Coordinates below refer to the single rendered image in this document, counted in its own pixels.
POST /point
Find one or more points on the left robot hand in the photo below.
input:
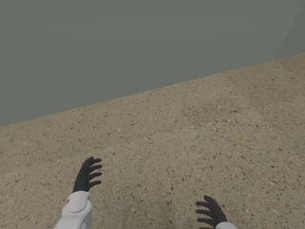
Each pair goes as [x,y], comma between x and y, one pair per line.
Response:
[82,182]

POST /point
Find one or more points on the robot left forearm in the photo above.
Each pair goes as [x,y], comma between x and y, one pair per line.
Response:
[77,212]

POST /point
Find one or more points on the right robot hand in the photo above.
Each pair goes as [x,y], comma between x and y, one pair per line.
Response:
[216,212]

